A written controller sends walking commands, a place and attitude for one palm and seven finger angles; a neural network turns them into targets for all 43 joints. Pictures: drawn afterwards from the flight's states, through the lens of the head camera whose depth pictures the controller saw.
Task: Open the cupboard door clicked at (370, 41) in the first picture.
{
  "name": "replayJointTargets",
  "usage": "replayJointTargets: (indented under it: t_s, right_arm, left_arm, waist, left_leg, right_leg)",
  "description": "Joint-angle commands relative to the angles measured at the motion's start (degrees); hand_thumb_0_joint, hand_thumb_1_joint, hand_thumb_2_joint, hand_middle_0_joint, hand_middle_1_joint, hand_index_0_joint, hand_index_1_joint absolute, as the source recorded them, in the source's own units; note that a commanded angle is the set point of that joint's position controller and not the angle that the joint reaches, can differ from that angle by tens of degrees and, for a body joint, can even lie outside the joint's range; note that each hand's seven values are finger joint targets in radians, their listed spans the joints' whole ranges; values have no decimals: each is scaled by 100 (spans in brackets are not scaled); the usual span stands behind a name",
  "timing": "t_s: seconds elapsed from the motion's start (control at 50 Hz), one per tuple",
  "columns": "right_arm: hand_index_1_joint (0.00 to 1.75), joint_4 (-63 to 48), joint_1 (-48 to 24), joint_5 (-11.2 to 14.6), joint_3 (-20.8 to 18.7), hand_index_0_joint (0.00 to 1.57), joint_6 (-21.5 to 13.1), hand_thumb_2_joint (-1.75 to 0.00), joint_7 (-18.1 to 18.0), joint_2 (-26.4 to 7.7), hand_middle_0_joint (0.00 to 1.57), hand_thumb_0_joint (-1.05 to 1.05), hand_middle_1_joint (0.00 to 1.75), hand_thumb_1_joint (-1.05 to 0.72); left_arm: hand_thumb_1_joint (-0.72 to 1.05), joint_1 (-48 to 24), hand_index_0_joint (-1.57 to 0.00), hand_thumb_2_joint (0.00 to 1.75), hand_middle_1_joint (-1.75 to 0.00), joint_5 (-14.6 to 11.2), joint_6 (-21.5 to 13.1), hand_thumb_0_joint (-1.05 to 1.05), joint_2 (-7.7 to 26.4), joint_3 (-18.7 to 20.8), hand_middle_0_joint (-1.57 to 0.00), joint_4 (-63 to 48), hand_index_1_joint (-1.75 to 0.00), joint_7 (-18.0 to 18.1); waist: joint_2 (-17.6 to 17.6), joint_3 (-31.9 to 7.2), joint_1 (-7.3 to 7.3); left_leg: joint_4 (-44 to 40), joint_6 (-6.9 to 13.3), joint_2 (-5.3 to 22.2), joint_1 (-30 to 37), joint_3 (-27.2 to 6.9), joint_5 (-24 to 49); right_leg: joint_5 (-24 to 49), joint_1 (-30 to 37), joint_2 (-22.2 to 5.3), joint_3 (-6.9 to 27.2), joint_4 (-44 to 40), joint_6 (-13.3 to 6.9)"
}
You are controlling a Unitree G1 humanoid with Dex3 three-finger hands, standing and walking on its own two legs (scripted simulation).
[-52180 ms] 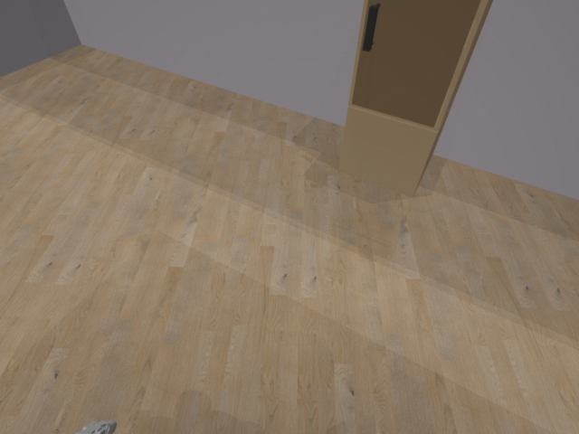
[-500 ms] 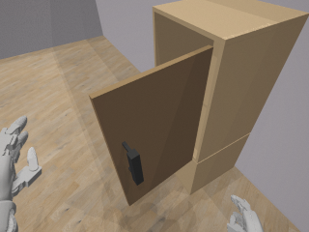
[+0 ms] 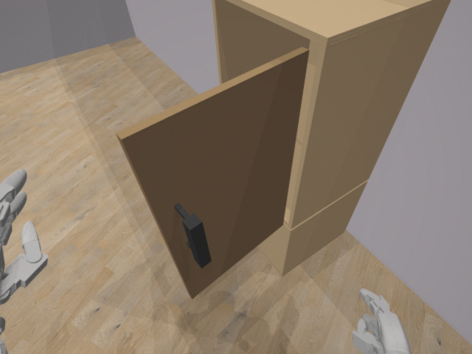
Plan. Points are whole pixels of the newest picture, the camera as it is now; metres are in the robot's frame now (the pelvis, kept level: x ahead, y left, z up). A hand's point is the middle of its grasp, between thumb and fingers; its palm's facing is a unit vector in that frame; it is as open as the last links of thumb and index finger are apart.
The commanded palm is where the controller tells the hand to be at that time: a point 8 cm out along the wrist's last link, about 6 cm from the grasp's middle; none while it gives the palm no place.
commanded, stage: step back with the hand held close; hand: left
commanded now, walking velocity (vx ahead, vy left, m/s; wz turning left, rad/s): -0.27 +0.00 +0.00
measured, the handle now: (191, 235) +0.33 +0.12 -0.01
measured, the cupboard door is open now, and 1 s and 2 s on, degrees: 97 97 97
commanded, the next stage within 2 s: stop stepping back and stand still in 1.04 s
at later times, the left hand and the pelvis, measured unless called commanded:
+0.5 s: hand out of the picture +0.13 +0.29 +0.15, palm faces +0.44 -0.74 -0.51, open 7.4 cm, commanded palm +0.07 +0.32 +0.17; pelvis -0.07 +0.02 -0.02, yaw +2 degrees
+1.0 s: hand out of the picture +0.08 +0.29 +0.17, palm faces +0.43 -0.80 -0.42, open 7.4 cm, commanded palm +0.02 +0.32 +0.17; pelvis -0.13 +0.02 +0.00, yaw +0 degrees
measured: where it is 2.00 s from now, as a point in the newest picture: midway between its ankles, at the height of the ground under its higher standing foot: outside the picture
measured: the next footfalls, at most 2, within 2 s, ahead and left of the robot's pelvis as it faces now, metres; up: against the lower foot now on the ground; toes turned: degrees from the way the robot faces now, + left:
right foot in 1.08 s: -0.25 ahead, -0.10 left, +0.00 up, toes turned -3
left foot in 1.48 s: -0.14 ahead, +0.10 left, +0.00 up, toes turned -3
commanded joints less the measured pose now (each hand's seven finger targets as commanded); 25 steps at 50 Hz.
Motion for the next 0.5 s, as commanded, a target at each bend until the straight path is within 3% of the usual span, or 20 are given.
replayJointTargets:
  t_s: [0.0, 0.04, 0.16, 0.22, 0.26, 0.34, 0.42, 0.48]
  right_arm:
    - [30, -975, -590, 46, -305, 20, -127, -90, -94, -580, 20, 0, 30, -90]
    - [30, -1030, -567, 63, -321, 20, -86, -90, -109, -554, 20, 0, 30, -90]
    - [30, -1119, -534, 58, -325, 20, -87, -90, -120, -589, 20, 0, 30, -90]
    - [30, -1154, -504, 52, -314, 20, -129, -90, -115, -604, 20, 0, 30, -90]
    - [30, -1184, -464, 39, -319, 20, -177, -90, -104, -672, 20, 0, 30, -90]
    - [30, -1219, -385, 17, -327, 20, -299, -90, -103, -704, 20, 0, 30, -90]
    - [30, -1216, -394, -21, -334, 20, -398, -90, -80, -685, 20, 0, 30, -90]
    - [30, -1191, -287, -6, -357, 20, -461, -90, -30, -656, 20, 0, 30, -90]
  left_arm:
    - [90, 49, -20, 90, -30, -37, -293, 0, 1294, 913, -20, -1260, -30, 186]
    - [90, 112, -20, 90, -30, -35, -289, 0, 1298, 938, -20, -1275, -30, 213]
    - [90, 175, -20, 90, -30, 18, -331, 0, 1322, 928, -20, -1613, -30, 300]
    - [90, 164, -20, 90, -30, 68, -367, 0, 1292, 918, -20, -1667, -30, 328]
    - [90, 75, -20, 90, -30, 129, -426, 0, 1262, 911, -20, -1737, -30, 347]
    - [90, -42, -20, 90, -30, 242, -534, 0, 1238, 1023, -20, -1759, -30, 362]
    - [90, -251, -20, 90, -30, 345, -600, 0, 1172, 1038, -20, -1775, -30, 349]
    - [90, -188, -20, 90, -30, 326, -659, 0, 1196, 1084, -20, -1854, -30, 330]
  waist:
    - [-391, -1033, -24]
    - [-513, -1029, -35]
    - [-125, -862, -35]
    - [-83, -680, -37]
    - [125, -532, -58]
    - [277, -449, -50]
    - [444, -349, -42]
    - [-8, -450, -92]
  left_leg:
    - [-40, 74, 274, 147, -310, 1892]
    - [-17, 72, 295, 35, -317, 1804]
    - [-180, 147, 399, -514, -484, 1166]
    - [-391, 220, 478, -1025, -634, 292]
    - [-600, 310, 559, -1546, -779, -710]
    - [-1010, 485, 801, -2544, -1088, -1873]
    - [-1155, 629, 1000, -3267, -1291, -2474]
    - [-613, 540, 733, -2916, -1093, -2146]
  right_leg:
    - [2036, 315, -618, 496, 56, 81]
    - [1956, 260, -621, 533, 126, 90]
    - [1243, 187, -529, 576, 304, 99]
    - [600, 232, -454, 609, 391, 103]
    - [131, 351, -388, 641, 534, 111]
    - [40, 921, -196, 571, 1201, 181]
    - [138, 1310, -36, 567, 1828, 225]
    - [312, 931, -160, 864, 1461, 137]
